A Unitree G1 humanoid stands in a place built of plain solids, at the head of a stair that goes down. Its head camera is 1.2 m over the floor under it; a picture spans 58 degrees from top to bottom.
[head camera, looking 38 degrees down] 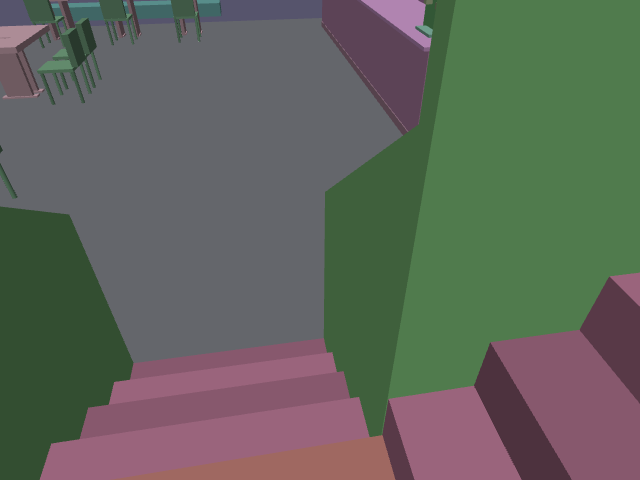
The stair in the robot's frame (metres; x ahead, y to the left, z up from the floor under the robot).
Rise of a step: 0.18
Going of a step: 0.24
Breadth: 1.02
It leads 9 degrees to the left of straight ahead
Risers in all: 5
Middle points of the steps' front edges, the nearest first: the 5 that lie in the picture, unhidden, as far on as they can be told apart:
0.55 0.33 0.00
0.78 0.37 -0.18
1.02 0.40 -0.36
1.25 0.44 -0.54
1.48 0.48 -0.72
